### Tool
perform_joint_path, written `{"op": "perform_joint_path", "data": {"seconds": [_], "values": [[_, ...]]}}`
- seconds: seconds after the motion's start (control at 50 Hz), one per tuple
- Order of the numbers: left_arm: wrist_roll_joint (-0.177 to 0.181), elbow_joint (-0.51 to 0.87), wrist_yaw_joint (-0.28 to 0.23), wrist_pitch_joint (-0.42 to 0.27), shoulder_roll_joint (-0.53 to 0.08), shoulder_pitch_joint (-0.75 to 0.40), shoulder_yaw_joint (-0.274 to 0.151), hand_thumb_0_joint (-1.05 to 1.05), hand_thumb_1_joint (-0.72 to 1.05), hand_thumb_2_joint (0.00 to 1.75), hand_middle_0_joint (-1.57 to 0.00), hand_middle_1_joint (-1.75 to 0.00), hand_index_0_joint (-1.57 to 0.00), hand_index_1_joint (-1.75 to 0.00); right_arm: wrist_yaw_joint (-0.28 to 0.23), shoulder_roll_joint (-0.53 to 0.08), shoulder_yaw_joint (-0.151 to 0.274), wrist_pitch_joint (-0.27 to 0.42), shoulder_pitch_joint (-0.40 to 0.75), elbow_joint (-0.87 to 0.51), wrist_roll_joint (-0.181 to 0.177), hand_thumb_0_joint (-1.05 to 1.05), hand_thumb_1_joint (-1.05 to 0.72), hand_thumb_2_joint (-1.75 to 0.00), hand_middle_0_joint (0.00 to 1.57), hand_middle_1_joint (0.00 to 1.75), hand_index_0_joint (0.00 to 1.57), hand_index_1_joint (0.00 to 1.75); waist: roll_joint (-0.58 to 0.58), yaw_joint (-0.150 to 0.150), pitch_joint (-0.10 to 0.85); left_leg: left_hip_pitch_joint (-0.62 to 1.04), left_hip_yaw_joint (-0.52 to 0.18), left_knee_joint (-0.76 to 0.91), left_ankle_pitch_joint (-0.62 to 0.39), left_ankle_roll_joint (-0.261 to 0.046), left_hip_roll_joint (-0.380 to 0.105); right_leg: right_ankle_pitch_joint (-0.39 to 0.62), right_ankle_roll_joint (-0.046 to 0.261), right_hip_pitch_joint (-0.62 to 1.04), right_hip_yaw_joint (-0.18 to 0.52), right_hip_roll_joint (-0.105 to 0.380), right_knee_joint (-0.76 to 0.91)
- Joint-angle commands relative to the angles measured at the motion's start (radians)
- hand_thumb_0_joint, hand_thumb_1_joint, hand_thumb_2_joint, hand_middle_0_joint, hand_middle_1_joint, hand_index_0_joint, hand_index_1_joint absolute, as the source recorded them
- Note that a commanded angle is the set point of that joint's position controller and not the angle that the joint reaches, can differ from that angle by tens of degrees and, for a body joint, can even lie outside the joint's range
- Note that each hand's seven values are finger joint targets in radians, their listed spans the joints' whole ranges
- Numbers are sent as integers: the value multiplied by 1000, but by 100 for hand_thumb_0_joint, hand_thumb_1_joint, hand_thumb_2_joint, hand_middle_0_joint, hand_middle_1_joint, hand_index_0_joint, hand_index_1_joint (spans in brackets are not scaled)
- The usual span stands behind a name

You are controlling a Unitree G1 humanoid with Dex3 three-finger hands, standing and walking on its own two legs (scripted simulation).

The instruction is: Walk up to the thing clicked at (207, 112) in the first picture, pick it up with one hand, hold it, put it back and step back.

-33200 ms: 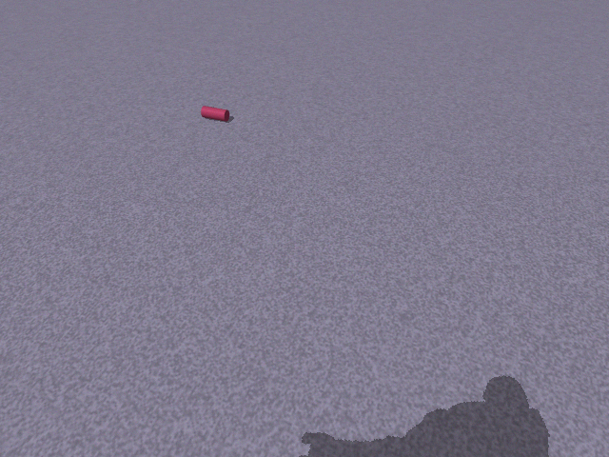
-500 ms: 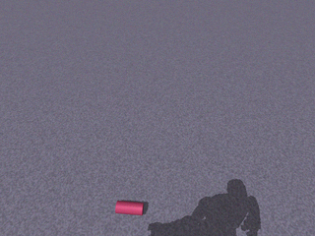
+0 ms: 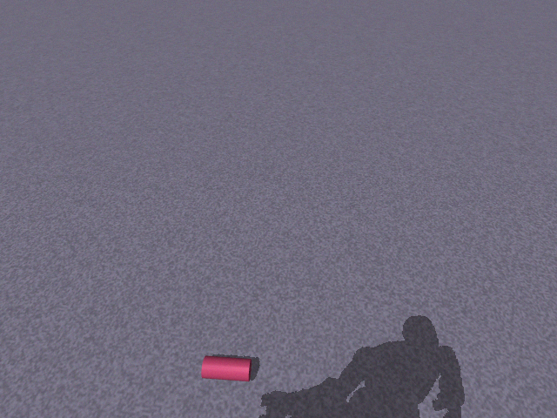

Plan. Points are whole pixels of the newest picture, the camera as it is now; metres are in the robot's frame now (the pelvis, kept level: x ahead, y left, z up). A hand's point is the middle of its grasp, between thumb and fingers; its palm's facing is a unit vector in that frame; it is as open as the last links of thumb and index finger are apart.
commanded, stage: stand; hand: left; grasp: from above
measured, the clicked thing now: (227, 368) +0.44 +0.20 -0.75
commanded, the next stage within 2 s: step back in 1.38 s
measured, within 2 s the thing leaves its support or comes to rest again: neither
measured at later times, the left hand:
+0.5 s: hand out of the picture +0.08 +0.23 -0.16, palm faces +0.01 -0.94 -0.33, open 7.4 cm
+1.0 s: hand out of the picture +0.09 +0.23 -0.16, palm faces -0.01 -0.94 -0.33, open 7.4 cm
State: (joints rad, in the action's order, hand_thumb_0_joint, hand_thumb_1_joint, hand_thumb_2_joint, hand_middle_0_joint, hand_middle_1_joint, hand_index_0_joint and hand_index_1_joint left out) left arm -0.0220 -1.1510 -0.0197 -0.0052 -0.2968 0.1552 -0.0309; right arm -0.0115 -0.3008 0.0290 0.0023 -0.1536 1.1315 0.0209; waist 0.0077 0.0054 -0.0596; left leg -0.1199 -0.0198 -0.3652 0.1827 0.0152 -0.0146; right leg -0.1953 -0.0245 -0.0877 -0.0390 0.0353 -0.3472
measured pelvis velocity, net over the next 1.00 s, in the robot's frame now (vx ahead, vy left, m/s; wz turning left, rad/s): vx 0.02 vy -0.01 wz -0.01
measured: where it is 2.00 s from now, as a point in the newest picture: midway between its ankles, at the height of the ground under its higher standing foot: outside the picture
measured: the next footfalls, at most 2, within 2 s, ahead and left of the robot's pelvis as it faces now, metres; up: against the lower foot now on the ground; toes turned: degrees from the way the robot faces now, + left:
none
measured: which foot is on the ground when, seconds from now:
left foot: down 0.00-1.00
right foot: down 0.00-1.00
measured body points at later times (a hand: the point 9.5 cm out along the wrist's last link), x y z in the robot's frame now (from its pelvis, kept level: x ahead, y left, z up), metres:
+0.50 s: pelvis +0.01 -0.01 +0.00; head +0.02 -0.01 +0.45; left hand +0.08 +0.28 -0.14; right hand +0.08 -0.30 -0.14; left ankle +0.01 +0.13 -0.75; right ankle +0.00 -0.13 -0.75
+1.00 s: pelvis +0.02 -0.01 +0.00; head +0.02 -0.01 +0.45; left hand +0.09 +0.28 -0.13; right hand +0.08 -0.31 -0.14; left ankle +0.01 +0.13 -0.75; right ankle +0.00 -0.13 -0.75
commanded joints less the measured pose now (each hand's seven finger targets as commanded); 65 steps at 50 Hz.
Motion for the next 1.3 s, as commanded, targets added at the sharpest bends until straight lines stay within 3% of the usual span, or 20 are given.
{"op": "perform_joint_path", "data": {"seconds": [0.0,0.06,0.1,0.14,0.3,0.4,0.5,0.56,0.64,0.84,0.88,0.96,1.08,1.18,1.24,1.28], "values": [[-2,50,-13,-17,-190,-30,-31,0,90,90,-20,-30,-20,-30,-14,-192,28,17,46,-62,1,0,-90,-90,20,30,20,30,-4,4,20,-26,-81,68,-56,-36,-86,25,29,-18,86,87,82],[2,54,-11,-20,-201,-41,-35,0,90,90,-20,-30,-20,-30,-15,-198,25,21,37,-55,0,0,-90,-90,20,30,20,30,12,2,56,-7,-76,70,-112,-34,-92,103,32,10,91,94,70],[2,48,-11,-18,-201,-46,-35,0,90,90,-20,-30,-20,-30,-15,-195,21,21,38,-52,0,0,-90,-90,20,30,20,30,12,0,40,-24,-72,77,-90,-33,-89,87,29,9,86,90,70],[3,48,-10,-18,-203,-44,-36,0,90,90,-20,-30,-20,-30,-16,-206,22,23,44,-54,-1,0,-90,-90,20,30,20,30,10,3,61,3,-75,71,-139,-38,-96,129,31,14,88,93,67],[3,40,-5,-15,-204,-58,-34,0,90,90,-20,-30,-20,-30,-14,-198,16,23,62,-50,-3,0,-90,-90,20,30,20,30,-14,4,34,-8,-76,89,-96,-28,-96,68,32,-10,82,86,75],[6,49,-6,-20,-211,-75,-36,0,90,90,-20,-30,-20,-30,-15,-210,16,27,57,-49,-3,0,-90,-90,20,30,20,30,-2,-3,69,10,-65,74,-172,-31,-102,159,33,19,89,96,64],[7,48,-5,-21,-218,-79,-37,0,90,90,-20,-30,-20,-30,-13,-213,15,24,62,-46,-3,0,-90,-90,20,30,20,30,-15,-3,65,9,-66,80,-146,-29,-102,133,32,11,85,93,72],[9,50,-5,-22,-219,-77,-37,0,90,90,-20,-30,-20,-30,-15,-217,18,26,65,-48,-3,0,-90,-90,20,30,20,30,1,-2,101,43,-60,62,-231,-31,-110,224,37,28,88,100,56],[10,49,-5,-24,-217,-73,-34,0,90,90,-20,-30,-20,-30,-12,-215,17,25,71,-50,-4,0,-90,-90,20,30,20,30,-14,-3,100,46,-55,58,-237,-30,-109,251,35,30,82,97,55],[8,59,-1,-22,-235,-89,-34,0,90,90,-20,-30,-20,-30,-9,-222,15,22,75,-45,-4,0,-90,-90,20,30,20,30,3,-7,56,4,-57,89,-103,-23,-106,98,38,1,98,93,87],[8,62,-1,-25,-227,-84,-32,0,90,90,-20,-30,-20,-30,-7,-228,17,23,81,-47,-5,0,-90,-90,20,30,20,30,6,-3,79,18,-58,79,-158,-27,-112,161,38,17,96,96,78],[10,61,1,-24,-236,-87,-34,0,90,90,-20,-30,-20,-30,-7,-226,15,24,76,-47,-5,0,-90,-90,20,30,20,30,10,-6,73,11,-58,95,-121,-25,-108,123,41,9,95,93,76],[11,64,2,-26,-235,-83,-31,0,90,90,-20,-30,-20,-30,-6,-230,14,28,75,-49,-7,0,-90,-90,20,30,20,30,0,-5,84,33,-59,86,-188,-25,-116,178,43,15,92,94,63],[12,60,3,-26,-232,-75,-27,0,90,90,-20,-30,-20,-30,-5,-232,11,25,76,-47,-7,0,-90,-90,20,30,20,30,5,-5,67,27,-55,86,-139,-25,-110,146,36,-6,99,93,81],[12,65,3,-26,-244,-82,-30,0,90,90,-20,-30,-20,-30,-5,-232,11,25,70,-46,-6,0,-90,-90,20,30,20,30,-9,-5,79,30,-56,89,-151,-23,-113,162,41,4,98,94,73],[13,68,3,-29,-240,-78,-28,0,90,90,-20,-30,-20,-30,-6,-240,13,27,71,-50,-6,0,-90,-90,20,30,20,30,-1,-4,98,42,-52,76,-211,-25,-118,225,41,24,99,99,62]]}}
